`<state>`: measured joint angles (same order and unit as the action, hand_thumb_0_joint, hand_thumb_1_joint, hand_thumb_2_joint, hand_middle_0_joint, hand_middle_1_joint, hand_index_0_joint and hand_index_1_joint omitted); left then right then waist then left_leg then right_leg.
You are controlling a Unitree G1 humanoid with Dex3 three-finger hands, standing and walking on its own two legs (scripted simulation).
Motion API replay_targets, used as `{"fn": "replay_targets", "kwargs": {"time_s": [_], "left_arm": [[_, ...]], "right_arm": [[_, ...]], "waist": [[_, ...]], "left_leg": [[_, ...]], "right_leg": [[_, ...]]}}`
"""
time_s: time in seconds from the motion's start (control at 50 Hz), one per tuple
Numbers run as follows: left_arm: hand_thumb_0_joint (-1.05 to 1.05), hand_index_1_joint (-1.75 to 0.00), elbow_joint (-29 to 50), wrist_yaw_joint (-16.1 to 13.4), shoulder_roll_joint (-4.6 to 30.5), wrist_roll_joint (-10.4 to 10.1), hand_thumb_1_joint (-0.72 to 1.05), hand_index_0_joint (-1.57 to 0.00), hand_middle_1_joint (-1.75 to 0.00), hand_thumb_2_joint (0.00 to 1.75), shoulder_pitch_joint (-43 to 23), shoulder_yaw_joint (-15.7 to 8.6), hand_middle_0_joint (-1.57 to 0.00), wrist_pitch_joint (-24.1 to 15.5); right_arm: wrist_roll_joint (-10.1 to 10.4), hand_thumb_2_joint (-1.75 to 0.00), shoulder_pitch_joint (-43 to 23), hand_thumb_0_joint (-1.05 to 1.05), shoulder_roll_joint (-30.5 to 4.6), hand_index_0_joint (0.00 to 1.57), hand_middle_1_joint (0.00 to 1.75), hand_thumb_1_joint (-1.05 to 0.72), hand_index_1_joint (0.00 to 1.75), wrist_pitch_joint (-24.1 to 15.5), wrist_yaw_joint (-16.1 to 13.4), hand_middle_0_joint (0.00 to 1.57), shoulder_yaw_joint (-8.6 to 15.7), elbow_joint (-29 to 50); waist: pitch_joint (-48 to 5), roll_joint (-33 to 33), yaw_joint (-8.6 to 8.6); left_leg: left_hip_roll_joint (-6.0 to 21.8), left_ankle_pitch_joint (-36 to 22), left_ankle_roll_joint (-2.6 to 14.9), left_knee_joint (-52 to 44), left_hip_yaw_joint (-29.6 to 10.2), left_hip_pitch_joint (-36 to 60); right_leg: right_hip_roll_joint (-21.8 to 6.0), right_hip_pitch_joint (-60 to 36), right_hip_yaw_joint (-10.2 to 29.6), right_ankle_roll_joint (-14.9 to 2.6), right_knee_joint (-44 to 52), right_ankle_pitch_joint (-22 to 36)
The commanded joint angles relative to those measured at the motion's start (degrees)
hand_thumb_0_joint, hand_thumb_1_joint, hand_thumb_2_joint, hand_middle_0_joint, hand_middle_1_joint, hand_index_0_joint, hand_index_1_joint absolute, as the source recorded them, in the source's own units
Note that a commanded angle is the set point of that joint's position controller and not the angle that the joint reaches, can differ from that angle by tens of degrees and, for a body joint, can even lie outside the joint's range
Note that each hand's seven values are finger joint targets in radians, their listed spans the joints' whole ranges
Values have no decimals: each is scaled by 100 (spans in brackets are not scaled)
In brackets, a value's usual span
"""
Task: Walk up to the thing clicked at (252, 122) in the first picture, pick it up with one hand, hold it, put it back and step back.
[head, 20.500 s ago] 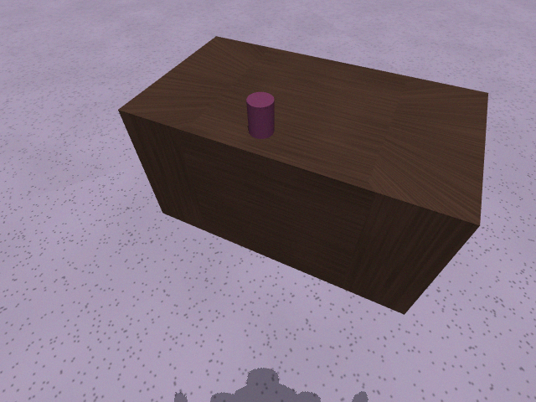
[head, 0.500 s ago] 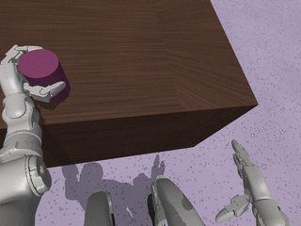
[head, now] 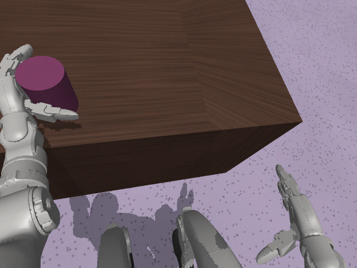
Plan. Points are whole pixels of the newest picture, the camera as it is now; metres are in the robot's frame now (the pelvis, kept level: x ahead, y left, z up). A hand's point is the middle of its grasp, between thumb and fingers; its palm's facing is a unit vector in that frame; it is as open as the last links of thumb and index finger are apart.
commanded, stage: withdraw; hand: left
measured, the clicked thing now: (51, 90) +0.52 +0.19 +0.01
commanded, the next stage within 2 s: rise in 0.38 s
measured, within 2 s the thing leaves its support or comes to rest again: neither
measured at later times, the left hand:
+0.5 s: hand out of the picture +0.52 +0.26 +0.16, palm faces +0.18 -0.98 -0.03, open 17.7 cm
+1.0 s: hand out of the picture +0.41 +0.29 +0.10, palm faces +0.27 -0.91 -0.32, open 17.7 cm
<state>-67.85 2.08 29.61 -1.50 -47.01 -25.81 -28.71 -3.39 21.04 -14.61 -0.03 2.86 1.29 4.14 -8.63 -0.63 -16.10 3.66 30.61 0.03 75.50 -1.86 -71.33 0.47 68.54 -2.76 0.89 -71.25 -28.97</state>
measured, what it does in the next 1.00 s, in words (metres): rises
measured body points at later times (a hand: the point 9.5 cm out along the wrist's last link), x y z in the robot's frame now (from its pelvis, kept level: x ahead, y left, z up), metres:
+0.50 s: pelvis +0.02 +0.01 +0.05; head +0.12 +0.04 +0.49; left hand +0.51 +0.31 +0.16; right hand +0.18 -0.24 +0.02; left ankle +0.04 +0.11 -0.61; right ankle +0.04 -0.14 -0.61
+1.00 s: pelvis +0.05 +0.00 +0.09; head +0.10 +0.01 +0.54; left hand +0.39 +0.34 +0.12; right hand +0.22 -0.21 +0.04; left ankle +0.04 +0.12 -0.61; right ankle +0.04 -0.14 -0.61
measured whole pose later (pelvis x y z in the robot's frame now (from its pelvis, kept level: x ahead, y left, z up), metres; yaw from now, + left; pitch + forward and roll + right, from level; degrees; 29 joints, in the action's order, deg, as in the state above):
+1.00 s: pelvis +0.05 +0.00 +0.09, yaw +1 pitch +12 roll -2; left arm -45.7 -0.2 26.5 -0.2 -22.6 -14.7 -0.8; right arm 2.7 20.8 -11.1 4.4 1.3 -2.8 -10.6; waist -7.2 0.3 -2.5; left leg 2.4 24.1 -0.2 48.2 0.7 -36.2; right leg -0.5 34.5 -1.1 1.1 -45.4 -22.9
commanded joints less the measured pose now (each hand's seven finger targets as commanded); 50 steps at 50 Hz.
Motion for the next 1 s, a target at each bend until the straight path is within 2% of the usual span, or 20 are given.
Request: {"fn": "replay_targets", "kwargs": {"time_s": [0.0, 0.02, 0.06, 0.26, 0.36, 0.48, 0.5, 0.52, 0.56, 0.58, 0.62, 0.68, 0.76, 0.84, 0.86, 0.88, 0.92, 0.94, 0.96, 0.98], "left_arm": [[0, -11, 1596, 55, 1718, -55, -61, -12, -11, 8, -2509, -236, -11, -447], [0, -11, 1875, 73, 1909, -112, -60, -10, -11, 9, -2622, -341, -10, -432], [0, -8, 1588, 157, 1931, -117, -60, -8, -9, 8, -2411, -353, -7, -324], [0, -3, 1514, 537, 2180, -182, -61, -7, -4, 1, -2643, -206, -7, 449], [0, -1, 1340, 802, 1792, -325, -61, -7, -2, 0, -2635, 99, -5, 878], [0, -7, 1252, 958, 1250, -519, -61, -4, -6, 7, -2138, 327, -5, 1244], [0, -6, 2013, 616, 2516, 151, -61, -6, -6, 5, -2238, 218, -6, 1479], [0, -7, 2215, 446, 2458, 100, -61, -6, -6, 6, -2502, 135, -6, 1596], [0, -7, 1312, 380, 1348, 106, -61, -6, -6, 6, -1787, 696, -7, 1812], [0, -8, 2148, 235, 2078, 151, -61, -6, -7, 7, -2009, 353, -7, 1799], [0, -8, 2259, 39, 2724, 290, -61, -6, -8, 7, -2026, 47, -6, 1898], [0, -5, 1946, -116, 2441, 320, -56, -5, -5, 5, -1357, 73, -5, 1999], [0, -4, 2085, -181, 1590, 268, -61, -4, -4, 2, -1071, 586, -4, 2137], [0, -4, 2437, -195, 1164, 221, -61, -4, -4, 0, -290, 899, -4, 2259], [0, -4, 2613, -208, 1138, 209, -61, -4, -4, 0, -54, 889, -4, 2292], [0, -4, 2893, -234, 1330, 185, -61, -4, -4, 0, 319, 743, -4, 2328], [0, -4, 3288, -212, 582, 97, -61, -4, -4, 1, 709, 1210, -4, 2456], [0, -4, 3759, -262, 828, 63, -61, -4, -4, 0, 1016, 1006, -4, 2489], [0, -3, 4207, -326, 970, 42, -61, -4, -3, 0, 1379, 855, -4, 2536], [0, -4, 4137, -327, 536, 16, -61, -4, -4, 1, 1728, 1138, -4, 2625]], "right_arm": [[30, -5, 242, 0, -1124, 5, 5, 52, 5, -280, -143, 5, 792, 1214], [76, -5, 75, 0, -1190, 5, 5, 52, 5, -301, -163, 5, 863, 1520], [62, -5, 369, 0, -1075, 5, 5, 52, 5, -209, -176, 5, 817, 882], [147, -5, 208, 0, -855, 5, 5, 53, 5, -121, -276, 5, 499, 387], [256, -5, 96, 0, -682, 5, 5, 54, 5, -140, -308, 5, 254, 247], [351, -5, 148, 0, -775, 5, 5, 59, 5, -200, -326, 5, 334, -52], [409, -5, 206, 0, -1174, 5, 5, 57, 5, -67, -373, 5, 632, 338], [427, -6, 390, 0, -1159, 5, 5, 55, 5, 34, -379, 5, 661, 232], [471, -6, 209, 0, -865, 5, 5, 54, 5, 116, -294, 5, 373, 287], [511, -6, 131, 0, -909, 5, 5, 53, 5, 160, -323, 5, 488, 43], [507, -6, 210, 0, -1077, 5, 5, 54, 5, 238, -339, 5, 633, 192], [558, -16, 212, 0, -786, 12, 13, 38, 13, 312, -300, 12, 448, 192], [588, -48, -76, 0, -307, 13, 18, 6, 18, 233, -217, 13, -30, 30], [581, -55, -9, 0, -113, 14, 20, -26, 20, 154, -163, 14, -219, -289], [582, -56, 65, 0, -121, 14, 20, -32, 20, 150, -155, 14, -218, -513], [584, -57, 113, 0, -467, 14, 20, -33, 20, 155, -205, 14, 100, -530], [604, -61, 57, 0, -387, 15, 22, -40, 22, 138, -212, 15, 28, -697], [608, -64, 127, 0, -799, 15, 22, -44, 22, 128, -288, 15, 428, -618], [623, -65, 159, 0, -894, 16, 23, -46, 23, 146, -329, 16, 491, -676], [653, -67, 105, 0, -739, 16, 23, -50, 23, 151, -333, 16, 347, -730]], "waist": [[-3335, 1447, 103], [-3756, 1494, 187], [-3235, 1656, 204], [-2959, 1681, 446], [-2615, 1161, 474], [-2045, 710, 544], [-2826, 1050, 884], [-2898, 1152, 826], [-1942, 376, 741], [-2278, 703, 1014], [-2664, 832, 1071], [-2173, 591, 1131], [-2004, 843, 1229], [-1873, 1022, 1318], [-1906, 1086, 1408], [-1933, 1028, 1368], [-1595, 919, 1312], [-1762, 802, 1248], [-1880, 794, 1367], [-1585, 646, 1318]], "left_leg": [[-185, -1811, 25, -1041, -125, 2667], [-200, -2026, 20, -1071, -111, 2949], [-184, -2067, -3, -1125, -96, 2863], [-169, -2463, -21, -1570, 5, 3446], [-148, -2162, 24, -1951, 36, 3543], [-110, -2089, 36, -2320, 45, 3705], [-154, -2396, -66, -2661, 68, 4418], [-156, -2664, -107, -2687, 94, 4616], [-128, -2526, -48, -2787, 71, 4171], [-150, -2775, -64, -2811, 76, 4338], [-178, -3012, -45, -2830, 133, 4608], [-232, -3047, 7, -2938, 244, 4432], [-230, -3170, 14, -3063, 265, 4621], [-235, -3203, -33, -3171, 306, 4837], [-223, -3318, -51, -3182, 291, 4948], [-215, -3387, -42, -3166, 295, 5076], [-188, -3247, -74, -3311, 262, 5162], [-162, -3324, -70, -3281, 253, 5348], [-156, -3521, -83, -3294, 234, 5453], [-170, -3422, -78, -3325, 227, 5361]], "right_leg": [[187, -1540, 70, -245, 873, 1605], [184, -1841, 72, -239, 884, 1798], [179, -1633, 86, -247, 918, 1743], [173, -2133, 101, -238, 1437, 2024], [200, -2438, 69, -213, 1819, 1909], [199, -2449, 29, -222, 2104, 1812], [184, -3041, -11, -219, 2281, 2031], [194, -3131, -10, -215, 2303, 2224], [230, -3106, -21, -195, 2390, 2152], [205, -3287, 7, -198, 2403, 2306], [149, -3726, 54, -177, 2501, 2530], [89, -3991, 148, -156, 2636, 2762], [58, -3949, 155, -162, 2780, 2748], [51, -4003, 104, -170, 2894, 2724], [49, -3971, 86, -183, 2894, 2735], [41, -4002, 74, -163, 2919, 2809], [68, -3847, 1, -181, 2953, 2608], [69, -3898, -16, -162, 2969, 2667], [60, -3971, -36, -155, 2959, 2787], [51, -3944, -54, -148, 2963, 2728]]}}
